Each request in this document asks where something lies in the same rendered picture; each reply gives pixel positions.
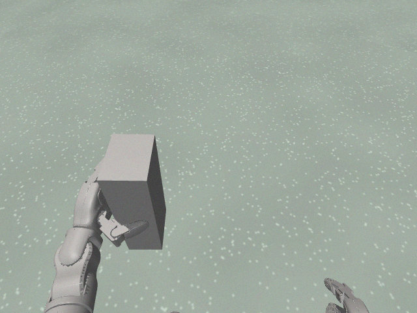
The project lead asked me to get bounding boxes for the carton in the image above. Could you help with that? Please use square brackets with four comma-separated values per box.
[97, 134, 166, 250]

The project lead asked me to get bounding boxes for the right robot hand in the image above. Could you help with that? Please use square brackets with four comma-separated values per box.
[324, 278, 369, 313]

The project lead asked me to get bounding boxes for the left robot arm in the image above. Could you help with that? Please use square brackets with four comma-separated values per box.
[44, 226, 103, 313]

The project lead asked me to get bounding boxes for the left robot hand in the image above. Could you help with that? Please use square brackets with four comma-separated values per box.
[73, 158, 149, 247]

